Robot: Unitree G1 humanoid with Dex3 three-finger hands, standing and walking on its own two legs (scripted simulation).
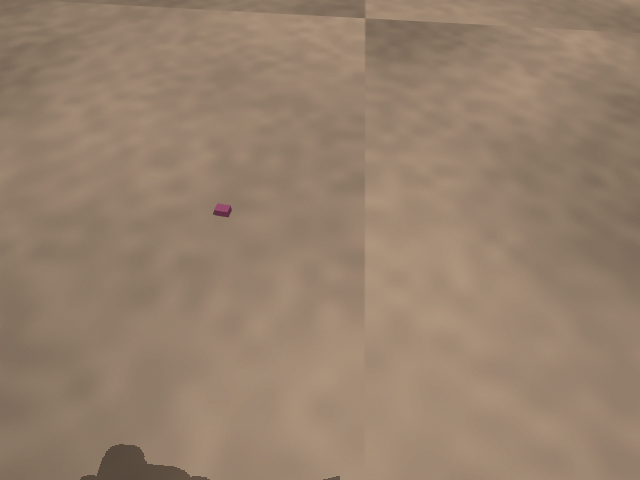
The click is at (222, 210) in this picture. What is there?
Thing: small box
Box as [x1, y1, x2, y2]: [214, 203, 231, 216]
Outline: 217,203 214,209 215,214 228,216 231,210 230,205
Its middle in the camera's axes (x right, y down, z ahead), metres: -0.42 -0.09 +1.71
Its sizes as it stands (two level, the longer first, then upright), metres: 0.060 0.043 0.032
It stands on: the floor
